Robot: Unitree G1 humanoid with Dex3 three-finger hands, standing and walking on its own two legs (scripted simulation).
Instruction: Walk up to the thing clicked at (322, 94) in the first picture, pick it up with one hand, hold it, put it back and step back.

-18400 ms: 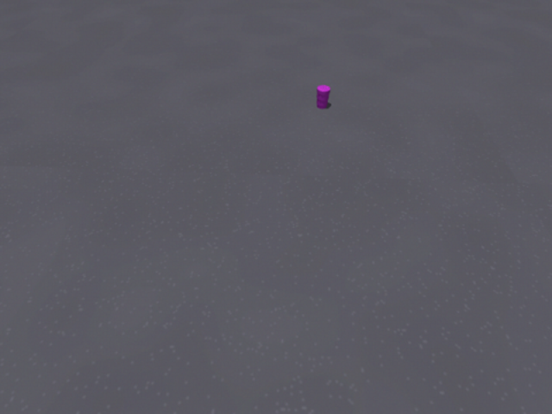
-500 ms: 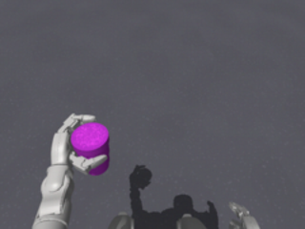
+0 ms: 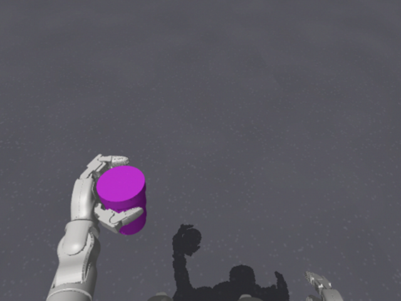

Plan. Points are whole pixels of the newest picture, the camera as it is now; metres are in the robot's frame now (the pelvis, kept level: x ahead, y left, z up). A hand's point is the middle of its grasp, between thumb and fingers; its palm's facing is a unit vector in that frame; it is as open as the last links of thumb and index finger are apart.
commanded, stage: hold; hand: left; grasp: from the side
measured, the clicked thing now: (126, 203) +0.32 +0.16 +0.00
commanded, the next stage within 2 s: none
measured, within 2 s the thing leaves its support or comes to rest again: neither
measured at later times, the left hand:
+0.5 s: hand (117, 191) +0.32 +0.17 +0.05, palm faces +0.06 -1.00 -0.02, open 11.8 cm
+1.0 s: hand (115, 193) +0.32 +0.17 +0.06, palm faces +0.06 -1.00 -0.02, open 11.8 cm
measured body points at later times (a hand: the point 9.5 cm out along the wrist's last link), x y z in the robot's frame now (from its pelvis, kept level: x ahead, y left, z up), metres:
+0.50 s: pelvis +0.00 +0.00 +0.01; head +0.04 +0.00 +0.46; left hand +0.31 +0.22 +0.05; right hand +0.13 -0.25 -0.10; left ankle +0.02 +0.14 -0.69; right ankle +0.00 -0.13 -0.69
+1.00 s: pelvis -0.01 +0.00 +0.02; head +0.03 +0.00 +0.46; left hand +0.31 +0.22 +0.06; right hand +0.12 -0.25 -0.10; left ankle +0.02 +0.14 -0.69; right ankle +0.00 -0.13 -0.69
